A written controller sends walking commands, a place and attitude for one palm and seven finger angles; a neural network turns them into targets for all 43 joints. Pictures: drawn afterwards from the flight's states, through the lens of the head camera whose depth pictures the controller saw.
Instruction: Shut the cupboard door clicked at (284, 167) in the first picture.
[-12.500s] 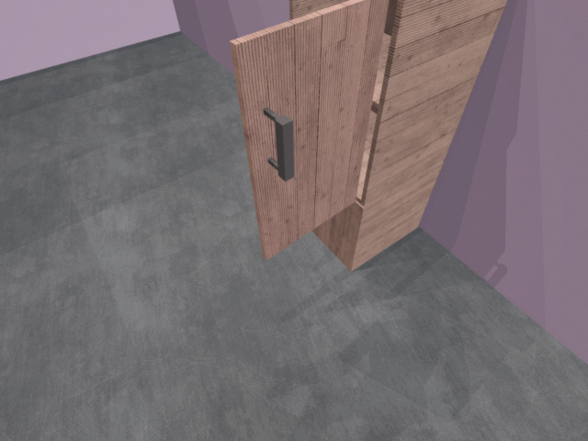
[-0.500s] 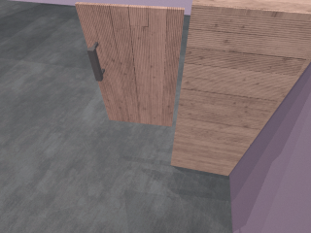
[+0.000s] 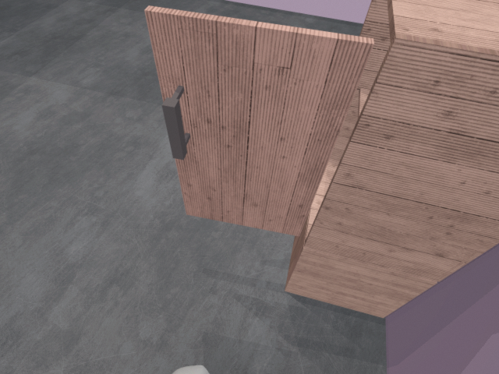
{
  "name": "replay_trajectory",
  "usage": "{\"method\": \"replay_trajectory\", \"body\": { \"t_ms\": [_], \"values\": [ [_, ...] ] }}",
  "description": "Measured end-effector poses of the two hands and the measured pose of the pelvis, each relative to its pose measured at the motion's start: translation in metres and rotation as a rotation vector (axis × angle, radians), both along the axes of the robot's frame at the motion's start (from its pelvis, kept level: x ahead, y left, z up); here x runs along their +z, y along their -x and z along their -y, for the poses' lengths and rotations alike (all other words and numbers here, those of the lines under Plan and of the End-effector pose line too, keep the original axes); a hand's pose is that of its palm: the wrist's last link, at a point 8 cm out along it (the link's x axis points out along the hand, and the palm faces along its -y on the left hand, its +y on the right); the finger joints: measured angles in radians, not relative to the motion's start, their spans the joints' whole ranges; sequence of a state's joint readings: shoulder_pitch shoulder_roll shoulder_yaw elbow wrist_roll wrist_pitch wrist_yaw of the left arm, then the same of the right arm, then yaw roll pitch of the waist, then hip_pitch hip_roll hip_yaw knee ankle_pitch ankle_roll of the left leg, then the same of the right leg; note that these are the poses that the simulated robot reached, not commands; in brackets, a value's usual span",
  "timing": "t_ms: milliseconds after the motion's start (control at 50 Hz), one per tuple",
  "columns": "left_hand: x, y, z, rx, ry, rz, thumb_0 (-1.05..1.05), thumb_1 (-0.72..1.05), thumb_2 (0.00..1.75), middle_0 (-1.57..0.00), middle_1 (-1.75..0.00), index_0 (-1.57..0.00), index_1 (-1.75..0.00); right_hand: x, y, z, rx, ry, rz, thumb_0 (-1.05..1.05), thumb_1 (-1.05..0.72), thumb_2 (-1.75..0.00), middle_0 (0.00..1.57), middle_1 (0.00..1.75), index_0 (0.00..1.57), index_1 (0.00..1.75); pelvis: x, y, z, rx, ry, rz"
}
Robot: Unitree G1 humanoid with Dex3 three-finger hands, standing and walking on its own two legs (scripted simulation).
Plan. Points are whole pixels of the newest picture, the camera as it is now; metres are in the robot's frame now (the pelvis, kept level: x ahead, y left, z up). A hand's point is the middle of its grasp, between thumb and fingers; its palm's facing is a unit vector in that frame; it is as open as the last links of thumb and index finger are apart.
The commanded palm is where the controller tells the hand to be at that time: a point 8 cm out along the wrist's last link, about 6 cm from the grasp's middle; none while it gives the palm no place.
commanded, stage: come to a stop and stand still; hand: left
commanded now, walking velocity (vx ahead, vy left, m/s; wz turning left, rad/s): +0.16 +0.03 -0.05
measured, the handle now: (179, 123) +0.54 +0.19 +0.07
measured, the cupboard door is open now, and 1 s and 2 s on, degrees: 94 94 94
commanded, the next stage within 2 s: none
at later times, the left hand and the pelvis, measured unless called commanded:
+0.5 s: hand (161, 339) +0.19 +0.18 -0.16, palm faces -0.01 -0.98 -0.22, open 7.4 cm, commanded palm none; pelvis +0.08 +0.00 +0.01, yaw -1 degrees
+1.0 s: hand out of the picture +0.07 +0.14 -0.16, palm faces +0.05 -0.99 -0.16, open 7.4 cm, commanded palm none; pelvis +0.06 -0.03 +0.02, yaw -1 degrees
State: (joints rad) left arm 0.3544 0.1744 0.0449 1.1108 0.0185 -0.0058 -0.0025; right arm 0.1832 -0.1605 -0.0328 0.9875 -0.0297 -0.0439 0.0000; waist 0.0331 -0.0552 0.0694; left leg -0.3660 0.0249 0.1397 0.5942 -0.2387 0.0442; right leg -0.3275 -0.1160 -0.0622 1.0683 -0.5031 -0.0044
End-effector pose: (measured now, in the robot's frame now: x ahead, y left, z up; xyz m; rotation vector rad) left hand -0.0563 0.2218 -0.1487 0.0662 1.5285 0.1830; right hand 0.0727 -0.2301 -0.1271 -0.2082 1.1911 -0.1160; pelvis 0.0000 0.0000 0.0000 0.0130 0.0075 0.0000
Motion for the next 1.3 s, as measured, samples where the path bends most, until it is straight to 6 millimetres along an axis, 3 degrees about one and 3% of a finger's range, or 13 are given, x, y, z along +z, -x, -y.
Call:
{"method": "replay_trajectory", "body": {
  "t_ms": [100, 200, 300, 400, 480, 580, 640, 740, 900, 1060, 1300],
  "values": [
    [0.016, -0.091, -0.019, -0.061, -0.042, 0.151, 0.01, 0.91, 0.90, -0.20, -0.30, -0.20, -0.29, 0.002, -0.005, -0.008, -0.041, -0.005, -0.032, 0.00, -0.94, -0.90, 0.21, 0.30, 0.20, 0.29, 0.010, -0.026, -0.008, -0.012, -0.005, -0.008],
    [0.022, -0.171, -0.018, -0.110, -0.075, 0.306, 0.01, 0.91, 0.90, -0.19, -0.30, -0.20, -0.29, -0.010, -0.002, -0.009, -0.073, -0.029, -0.118, 0.00, -0.93, -0.90, 0.21, 0.30, 0.20, 0.29, 0.007, -0.053, -0.004, -0.011, -0.028, 0.003],
    [0.025, -0.216, -0.006, -0.165, -0.063, 0.331, 0.00, 0.91, 0.90, -0.20, -0.30, -0.20, -0.29, -0.014, -0.005, -0.010, -0.142, -0.056, -0.170, 0.01, -0.92, -0.90, 0.20, 0.30, 0.20, 0.29, 0.008, -0.075, -0.001, -0.015, -0.011, -0.007],
    [0.022, -0.238, -0.003, -0.171, -0.056, 0.343, 0.00, 0.91, 0.90, -0.20, -0.30, -0.20, -0.29, -0.012, -0.005, -0.009, -0.164, -0.043, -0.199, 0.01, -0.91, -0.90, 0.20, 0.30, 0.20, 0.29, 0.007, -0.081, 0.000, -0.018, -0.006, -0.013],
    [0.022, -0.239, -0.004, -0.160, -0.067, 0.332, 0.00, 0.91, 0.90, -0.20, -0.30, -0.20, -0.29, -0.012, -0.004, -0.003, -0.164, -0.025, -0.204, 0.01, -0.91, -0.90, 0.20, 0.30, 0.20, 0.29, 0.006, -0.080, 0.003, -0.021, -0.005, -0.008],
    [0.026, -0.225, 0.000, -0.129, -0.103, 0.300, 0.01, 0.91, 0.90, -0.20, -0.30, -0.20, -0.29, -0.018, -0.005, 0.015, -0.139, -0.025, -0.214, 0.01, -0.91, -0.90, 0.20, 0.30, 0.20, 0.29, 0.004, -0.079, 0.017, -0.016, -0.004, -0.001],
    [0.026, -0.208, 0.006, -0.122, -0.127, 0.282, 0.01, 0.91, 0.90, -0.20, -0.30, -0.20, -0.29, -0.024, -0.011, 0.029, -0.143, -0.035, -0.206, 0.01, -0.91, -0.90, 0.20, 0.30, 0.20, 0.29, 0.002, -0.078, 0.027, -0.015, -0.009, 0.001],
    [0.031, -0.171, 0.019, -0.101, -0.116, 0.210, 0.01, 0.91, 0.90, -0.20, -0.30, -0.20, -0.29, -0.012, -0.031, 0.044, -0.128, -0.029, -0.169, 0.01, -0.91, -0.90, 0.20, 0.30, 0.20, 0.29, 0.012, -0.073, 0.036, -0.011, -0.019, -0.002],
    [0.019, -0.128, 0.030, -0.069, -0.047, 0.144, 0.01, 0.91, 0.90, -0.20, -0.30, -0.20, -0.29, -0.001, -0.050, 0.041, -0.089, -0.009, -0.063, 0.01, -0.91, -0.90, 0.20, 0.30, 0.20, 0.29, 0.012, -0.062, 0.034, -0.018, 0.010, 0.000],
    [0.014, -0.115, 0.028, -0.056, -0.005, 0.141, 0.01, 0.92, 0.90, -0.20, -0.30, -0.20, -0.29, 0.008, -0.025, 0.024, -0.075, 0.003, -0.095, 0.00, -0.93, -0.90, 0.20, 0.30, 0.20, 0.29, 0.018, -0.055, 0.027, -0.025, 0.021, 0.022],
    [0.017, -0.119, 0.011, -0.088, -0.008, 0.132, 0.01, 0.91, 0.90, -0.20, -0.30, -0.20, -0.29, 0.006, 0.044, -0.001, -0.131, -0.018, -0.250, 0.01, -0.92, -0.90, 0.20, 0.30, 0.20, 0.29, 0.020, -0.057, 0.011, -0.032, 0.017, 0.015]
  ]
}}
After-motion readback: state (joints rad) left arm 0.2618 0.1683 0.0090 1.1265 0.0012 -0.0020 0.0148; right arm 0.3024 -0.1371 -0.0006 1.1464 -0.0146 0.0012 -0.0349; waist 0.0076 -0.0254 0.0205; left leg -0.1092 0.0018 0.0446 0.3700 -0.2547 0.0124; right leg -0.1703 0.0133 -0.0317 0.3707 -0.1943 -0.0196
